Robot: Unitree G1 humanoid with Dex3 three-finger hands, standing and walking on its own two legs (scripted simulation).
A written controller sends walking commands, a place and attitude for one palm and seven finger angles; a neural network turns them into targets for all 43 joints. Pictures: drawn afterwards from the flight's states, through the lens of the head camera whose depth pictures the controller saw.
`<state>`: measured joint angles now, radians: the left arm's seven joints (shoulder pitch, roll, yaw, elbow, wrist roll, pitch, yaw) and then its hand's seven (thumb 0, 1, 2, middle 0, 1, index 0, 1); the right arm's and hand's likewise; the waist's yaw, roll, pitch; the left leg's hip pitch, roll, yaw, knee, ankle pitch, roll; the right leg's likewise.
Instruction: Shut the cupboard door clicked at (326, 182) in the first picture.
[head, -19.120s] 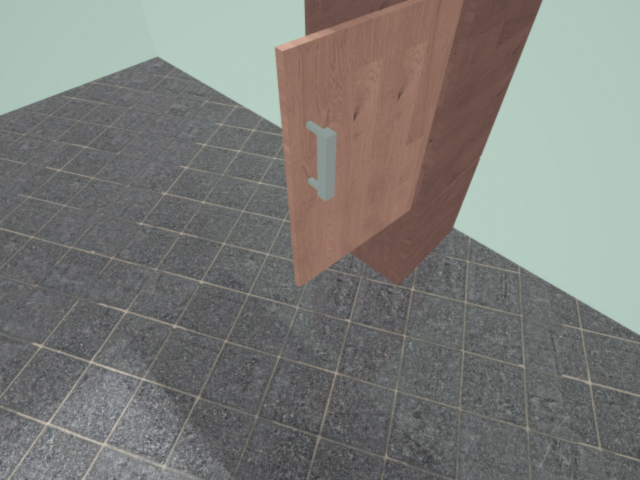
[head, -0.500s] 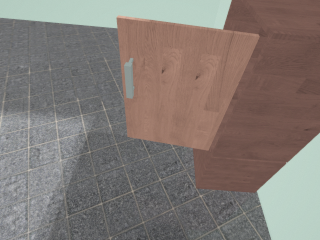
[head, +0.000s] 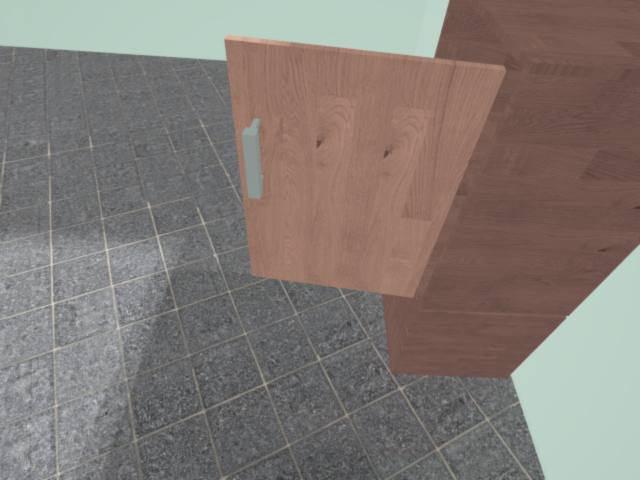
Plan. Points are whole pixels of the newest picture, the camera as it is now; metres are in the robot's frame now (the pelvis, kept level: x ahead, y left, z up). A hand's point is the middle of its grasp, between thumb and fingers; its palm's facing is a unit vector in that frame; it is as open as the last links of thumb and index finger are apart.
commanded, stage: look again from close up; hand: left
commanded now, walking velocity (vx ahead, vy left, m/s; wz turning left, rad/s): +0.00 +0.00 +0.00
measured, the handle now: (255, 159) +0.63 +0.16 +0.05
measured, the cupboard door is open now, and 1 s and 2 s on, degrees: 84 84 84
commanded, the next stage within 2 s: shuffle to correct the standing spot in 0.32 s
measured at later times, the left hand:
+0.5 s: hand out of the picture +0.00 +0.15 -0.18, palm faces +0.02 -0.99 -0.13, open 7.3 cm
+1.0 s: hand out of the picture +0.09 +0.17 -0.19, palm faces -0.01 -0.99 -0.13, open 7.4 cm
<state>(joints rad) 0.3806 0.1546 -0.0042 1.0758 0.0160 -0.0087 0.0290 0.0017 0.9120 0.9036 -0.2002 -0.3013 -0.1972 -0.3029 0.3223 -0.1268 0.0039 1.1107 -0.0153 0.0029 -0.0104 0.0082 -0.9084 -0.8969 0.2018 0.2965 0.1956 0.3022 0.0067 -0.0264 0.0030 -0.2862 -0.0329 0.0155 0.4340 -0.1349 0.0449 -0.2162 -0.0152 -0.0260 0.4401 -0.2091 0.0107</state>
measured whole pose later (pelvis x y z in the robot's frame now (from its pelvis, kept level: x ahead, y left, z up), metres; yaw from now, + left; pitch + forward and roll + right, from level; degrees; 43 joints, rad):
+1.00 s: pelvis +0.12 +0.00 -0.01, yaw -3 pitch +0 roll +0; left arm 0.38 0.15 0.03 1.09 0.02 -0.01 0.01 0.01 0.91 0.90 -0.20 -0.30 -0.20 -0.30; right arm 0.35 -0.12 0.01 1.08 -0.03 -0.09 -0.03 0.01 -0.91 -0.90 0.20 0.30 0.19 0.30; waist -0.01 -0.05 0.02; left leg -0.13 -0.03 0.07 0.49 -0.37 0.07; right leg -0.40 -0.02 -0.05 1.07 -0.46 -0.04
